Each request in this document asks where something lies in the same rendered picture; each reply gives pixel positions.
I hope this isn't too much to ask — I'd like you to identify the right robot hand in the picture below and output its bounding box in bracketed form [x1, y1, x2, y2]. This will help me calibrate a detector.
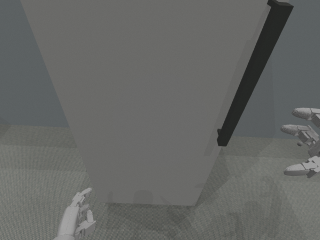
[280, 108, 320, 179]

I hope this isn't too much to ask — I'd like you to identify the handle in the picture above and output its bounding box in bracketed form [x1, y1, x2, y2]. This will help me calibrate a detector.
[217, 0, 294, 147]

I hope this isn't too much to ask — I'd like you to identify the left robot hand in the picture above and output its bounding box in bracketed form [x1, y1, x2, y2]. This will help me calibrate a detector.
[56, 187, 96, 240]

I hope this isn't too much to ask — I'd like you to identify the fridge door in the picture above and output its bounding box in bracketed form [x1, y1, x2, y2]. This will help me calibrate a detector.
[20, 0, 289, 206]

